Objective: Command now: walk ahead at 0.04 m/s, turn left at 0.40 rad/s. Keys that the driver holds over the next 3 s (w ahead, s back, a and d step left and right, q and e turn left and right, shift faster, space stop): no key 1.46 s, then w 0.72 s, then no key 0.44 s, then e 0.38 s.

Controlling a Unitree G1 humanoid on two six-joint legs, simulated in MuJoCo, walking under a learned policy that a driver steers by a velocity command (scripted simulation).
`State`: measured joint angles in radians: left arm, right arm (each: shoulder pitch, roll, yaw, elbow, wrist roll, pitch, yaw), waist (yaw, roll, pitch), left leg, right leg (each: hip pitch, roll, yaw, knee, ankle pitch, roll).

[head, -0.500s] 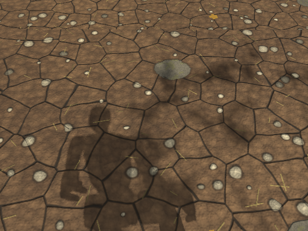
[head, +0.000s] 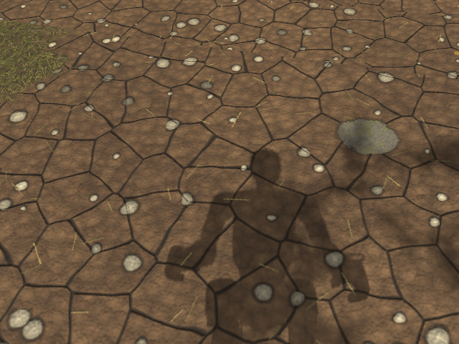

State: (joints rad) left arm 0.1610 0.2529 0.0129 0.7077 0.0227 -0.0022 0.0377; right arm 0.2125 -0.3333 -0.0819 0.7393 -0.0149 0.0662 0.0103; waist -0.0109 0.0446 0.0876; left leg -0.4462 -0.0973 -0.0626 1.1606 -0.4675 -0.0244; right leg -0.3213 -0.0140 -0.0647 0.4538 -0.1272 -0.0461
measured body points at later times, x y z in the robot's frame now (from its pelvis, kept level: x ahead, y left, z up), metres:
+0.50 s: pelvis +0.00 +0.02 +0.00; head +0.00 +0.03 +0.45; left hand +0.05 +0.28 -0.14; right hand +0.14 -0.21 -0.12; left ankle -0.02 +0.11 -0.74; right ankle +0.00 -0.11 -0.74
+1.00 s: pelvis -0.02 +0.01 +0.01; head -0.01 +0.01 +0.46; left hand -0.01 +0.25 -0.15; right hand +0.01 -0.24 -0.15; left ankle -0.02 +0.11 -0.74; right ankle +0.00 -0.11 -0.74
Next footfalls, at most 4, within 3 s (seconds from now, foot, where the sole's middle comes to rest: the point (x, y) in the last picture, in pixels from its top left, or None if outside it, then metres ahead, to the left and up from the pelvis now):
0.24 left None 0.02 0.11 -0.78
0.46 right None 0.04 -0.11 -0.78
2.18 left None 0.40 0.08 -0.78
2.62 right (285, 315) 0.52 -0.08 -0.78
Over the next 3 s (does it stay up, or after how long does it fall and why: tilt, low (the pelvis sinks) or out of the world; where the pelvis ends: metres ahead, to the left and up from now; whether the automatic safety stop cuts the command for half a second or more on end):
stays up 0.42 0.02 0.00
